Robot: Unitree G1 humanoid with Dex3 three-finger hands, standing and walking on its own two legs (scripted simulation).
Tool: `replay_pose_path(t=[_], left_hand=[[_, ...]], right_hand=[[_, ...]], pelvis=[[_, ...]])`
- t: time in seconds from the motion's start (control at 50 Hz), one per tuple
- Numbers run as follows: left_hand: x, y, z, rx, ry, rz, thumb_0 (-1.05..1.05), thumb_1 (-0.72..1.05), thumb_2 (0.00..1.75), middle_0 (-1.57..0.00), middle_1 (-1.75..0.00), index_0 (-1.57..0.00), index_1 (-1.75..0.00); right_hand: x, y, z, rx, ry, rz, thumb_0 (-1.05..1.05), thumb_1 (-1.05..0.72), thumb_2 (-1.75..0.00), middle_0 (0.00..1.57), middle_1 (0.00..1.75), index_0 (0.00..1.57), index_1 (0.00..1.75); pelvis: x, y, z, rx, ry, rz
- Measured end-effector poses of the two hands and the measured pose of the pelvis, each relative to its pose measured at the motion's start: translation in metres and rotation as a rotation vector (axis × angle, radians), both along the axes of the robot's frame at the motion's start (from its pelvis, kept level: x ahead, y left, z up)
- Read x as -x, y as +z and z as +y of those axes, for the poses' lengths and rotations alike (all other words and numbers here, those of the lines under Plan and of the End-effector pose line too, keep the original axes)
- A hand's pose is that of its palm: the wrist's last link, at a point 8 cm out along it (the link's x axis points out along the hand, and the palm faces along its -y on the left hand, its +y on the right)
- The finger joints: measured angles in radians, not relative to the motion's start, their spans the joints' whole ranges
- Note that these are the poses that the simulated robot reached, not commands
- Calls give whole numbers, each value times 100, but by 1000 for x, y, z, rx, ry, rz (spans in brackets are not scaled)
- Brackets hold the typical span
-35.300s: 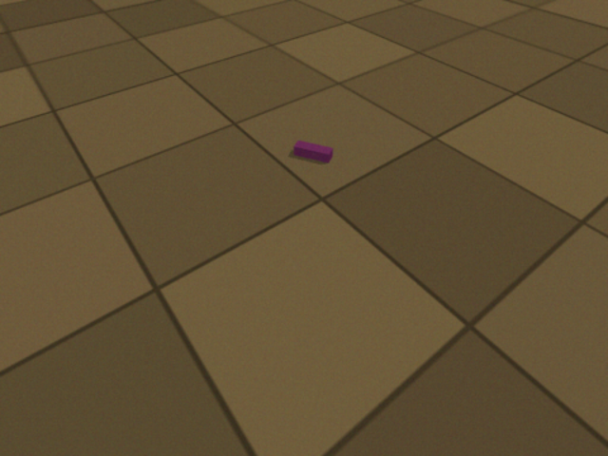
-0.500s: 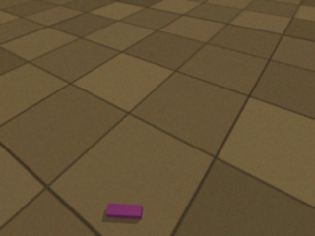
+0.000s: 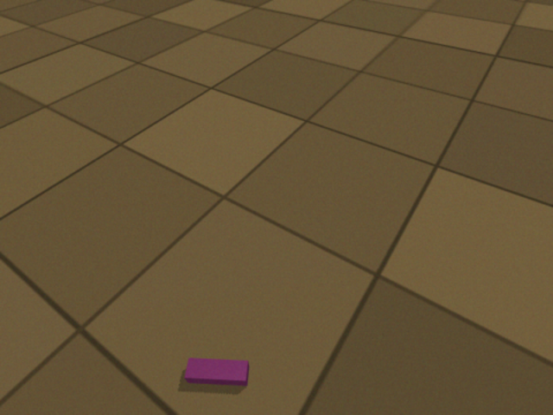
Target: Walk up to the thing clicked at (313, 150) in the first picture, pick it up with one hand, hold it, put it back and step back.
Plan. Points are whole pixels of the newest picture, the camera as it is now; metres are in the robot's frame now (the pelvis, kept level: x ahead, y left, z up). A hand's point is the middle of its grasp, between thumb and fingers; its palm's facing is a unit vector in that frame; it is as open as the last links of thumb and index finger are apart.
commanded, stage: stand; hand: left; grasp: from above
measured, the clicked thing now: (217, 371) +0.43 +0.23 -0.75
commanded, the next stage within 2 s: step back in 0.92 s
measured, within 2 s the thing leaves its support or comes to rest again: neither
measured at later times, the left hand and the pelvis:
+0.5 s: hand out of the picture +0.08 +0.24 -0.15, palm faces +0.02 -0.94 -0.34, open 7.4 cm; pelvis +0.00 +0.00 +0.00, yaw +0 degrees
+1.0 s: hand out of the picture +0.07 +0.25 -0.16, palm faces +0.02 -0.94 -0.35, open 7.4 cm; pelvis -0.01 +0.00 +0.00, yaw +0 degrees
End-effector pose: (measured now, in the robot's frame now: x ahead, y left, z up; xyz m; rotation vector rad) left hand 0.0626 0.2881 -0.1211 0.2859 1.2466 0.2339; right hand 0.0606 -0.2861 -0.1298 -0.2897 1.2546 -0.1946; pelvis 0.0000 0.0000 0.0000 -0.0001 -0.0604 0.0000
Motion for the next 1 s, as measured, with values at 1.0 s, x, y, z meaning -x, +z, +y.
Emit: replay_pose_path(t=[1.0], left_hand=[[-2, 1, 5, -14, 0, -12, 0, 90, 90, -20, -30, -20, -30]], right_hand=[[3, 0, -17, 13, -12, 12, 0, -91, -90, 20, 30, 20, 30]], pelvis=[[8, -4, -5, 8, 4, 16]])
